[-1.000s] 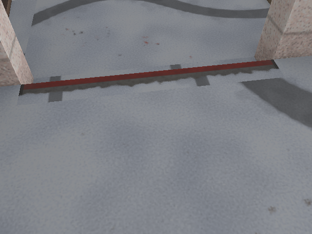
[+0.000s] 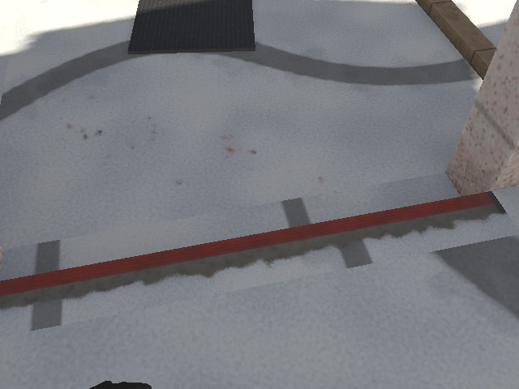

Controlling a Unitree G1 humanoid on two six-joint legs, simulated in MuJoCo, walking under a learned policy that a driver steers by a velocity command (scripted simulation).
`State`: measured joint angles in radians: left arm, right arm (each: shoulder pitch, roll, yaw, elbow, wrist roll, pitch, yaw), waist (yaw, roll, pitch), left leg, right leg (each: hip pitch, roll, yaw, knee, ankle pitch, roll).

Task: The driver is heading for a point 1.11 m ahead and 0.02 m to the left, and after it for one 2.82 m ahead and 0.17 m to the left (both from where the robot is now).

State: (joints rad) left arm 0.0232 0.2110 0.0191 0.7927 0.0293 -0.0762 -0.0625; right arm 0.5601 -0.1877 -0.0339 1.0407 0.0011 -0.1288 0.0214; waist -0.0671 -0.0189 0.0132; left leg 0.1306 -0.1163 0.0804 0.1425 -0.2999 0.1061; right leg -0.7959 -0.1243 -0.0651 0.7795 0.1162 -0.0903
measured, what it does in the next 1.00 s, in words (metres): walks ahead: right foot, then left foot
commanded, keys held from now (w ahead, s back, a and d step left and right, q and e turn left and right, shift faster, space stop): w+shift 0.08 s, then shift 0.66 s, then w+shift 0.26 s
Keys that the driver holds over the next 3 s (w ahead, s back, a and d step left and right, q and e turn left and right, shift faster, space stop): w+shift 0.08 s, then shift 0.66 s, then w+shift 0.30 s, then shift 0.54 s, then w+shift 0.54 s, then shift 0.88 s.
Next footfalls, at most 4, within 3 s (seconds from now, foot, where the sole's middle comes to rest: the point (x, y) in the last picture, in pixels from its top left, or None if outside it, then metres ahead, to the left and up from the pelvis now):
0.14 right None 0.36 -0.08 -0.77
0.54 left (202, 373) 0.54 0.14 -0.77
1.36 right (280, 268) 0.84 -0.08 -0.77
1.70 left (211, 304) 0.73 0.12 -0.77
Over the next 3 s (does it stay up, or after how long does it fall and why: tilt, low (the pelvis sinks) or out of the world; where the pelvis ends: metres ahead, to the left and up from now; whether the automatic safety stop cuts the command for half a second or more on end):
stays up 1.22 -0.14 -0.16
